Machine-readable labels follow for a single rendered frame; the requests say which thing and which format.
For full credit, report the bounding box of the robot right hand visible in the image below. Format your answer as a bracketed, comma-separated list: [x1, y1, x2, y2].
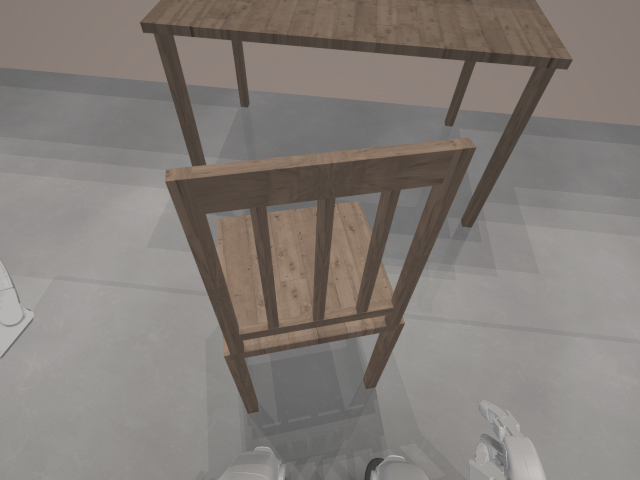
[469, 399, 546, 480]

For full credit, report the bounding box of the chair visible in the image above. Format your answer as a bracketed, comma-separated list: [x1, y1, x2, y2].
[165, 138, 477, 414]

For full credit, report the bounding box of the table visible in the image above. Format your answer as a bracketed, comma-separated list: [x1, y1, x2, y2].
[140, 0, 573, 228]

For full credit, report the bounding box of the left robot thigh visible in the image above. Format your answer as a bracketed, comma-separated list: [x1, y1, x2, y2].
[219, 451, 286, 480]

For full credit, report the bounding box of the left robot shin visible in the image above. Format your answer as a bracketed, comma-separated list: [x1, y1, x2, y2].
[254, 447, 275, 456]

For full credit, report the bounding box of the robot left hand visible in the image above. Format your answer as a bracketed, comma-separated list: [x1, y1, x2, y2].
[0, 260, 34, 359]

